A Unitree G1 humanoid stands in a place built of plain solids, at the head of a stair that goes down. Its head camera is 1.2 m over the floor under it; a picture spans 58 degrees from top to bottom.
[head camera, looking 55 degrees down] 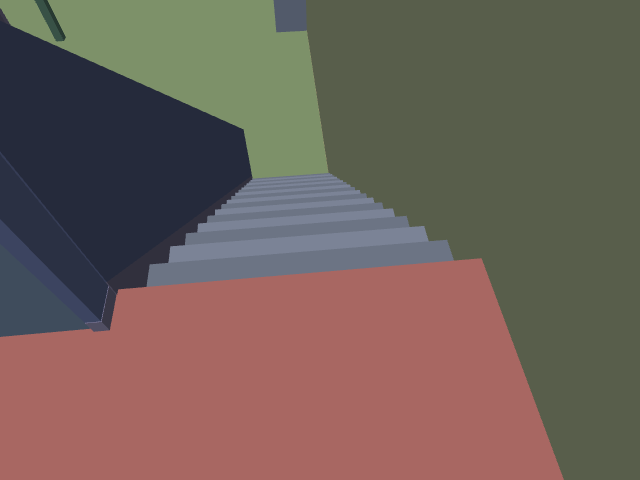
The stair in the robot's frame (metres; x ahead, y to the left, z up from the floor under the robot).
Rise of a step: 0.21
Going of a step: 0.23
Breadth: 1.17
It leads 6 degrees to the left of straight ahead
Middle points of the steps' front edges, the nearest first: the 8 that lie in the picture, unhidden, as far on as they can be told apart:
0.71 0.05 0.00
0.93 0.07 -0.21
1.16 0.10 -0.42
1.38 0.12 -0.63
1.61 0.14 -0.84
1.83 0.16 -1.05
2.06 0.18 -1.26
2.28 0.21 -1.47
